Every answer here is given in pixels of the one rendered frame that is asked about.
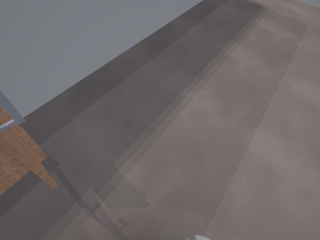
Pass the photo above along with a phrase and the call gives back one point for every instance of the cupboard door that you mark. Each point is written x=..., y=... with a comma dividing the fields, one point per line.
x=12, y=141

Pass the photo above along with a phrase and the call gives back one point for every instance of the handle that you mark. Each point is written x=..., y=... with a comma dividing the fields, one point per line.
x=12, y=111

